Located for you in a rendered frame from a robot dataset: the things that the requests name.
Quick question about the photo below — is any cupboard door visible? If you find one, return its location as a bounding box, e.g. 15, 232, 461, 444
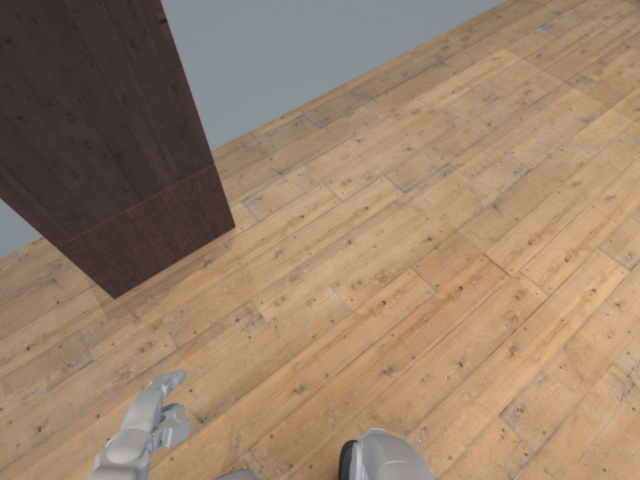
0, 0, 209, 243

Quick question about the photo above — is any robot left hand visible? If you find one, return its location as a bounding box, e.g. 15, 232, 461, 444
119, 369, 191, 453

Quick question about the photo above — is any left robot forearm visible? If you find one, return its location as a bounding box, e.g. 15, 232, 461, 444
86, 428, 153, 480

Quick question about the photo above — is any right robot thigh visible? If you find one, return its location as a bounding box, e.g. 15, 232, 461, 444
352, 434, 436, 480

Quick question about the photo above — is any robot right foot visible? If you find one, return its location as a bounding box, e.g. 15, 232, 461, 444
338, 440, 358, 480

